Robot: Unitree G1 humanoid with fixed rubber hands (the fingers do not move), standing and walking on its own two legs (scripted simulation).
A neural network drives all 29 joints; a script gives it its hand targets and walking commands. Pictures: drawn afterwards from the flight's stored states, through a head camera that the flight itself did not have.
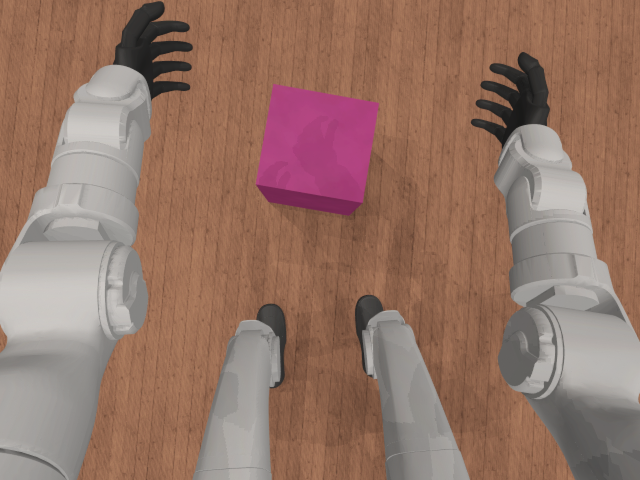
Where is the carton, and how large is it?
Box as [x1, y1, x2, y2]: [256, 84, 378, 215]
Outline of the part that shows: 273,84 257,173 256,185 267,200 271,202 348,215 362,202 378,103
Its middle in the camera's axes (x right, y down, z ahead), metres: -0.01 -0.18 +0.88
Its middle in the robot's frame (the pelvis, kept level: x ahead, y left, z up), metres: +0.55 -0.03 -0.54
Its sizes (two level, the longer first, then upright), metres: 0.210 0.200 0.250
